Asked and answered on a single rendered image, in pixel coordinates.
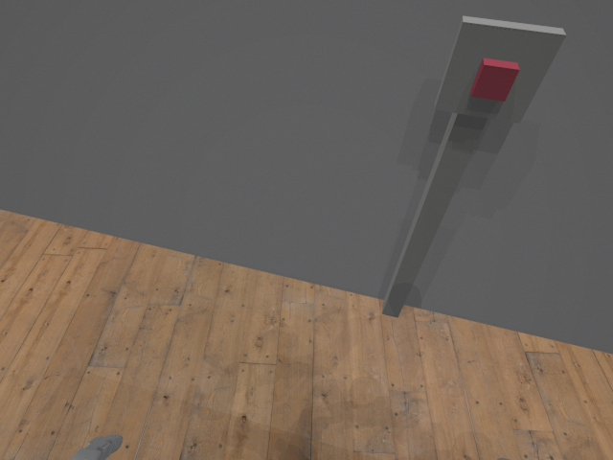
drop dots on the panel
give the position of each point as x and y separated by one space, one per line
534 48

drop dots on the robot left hand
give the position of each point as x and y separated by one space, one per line
99 448

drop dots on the button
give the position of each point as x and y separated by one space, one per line
494 79

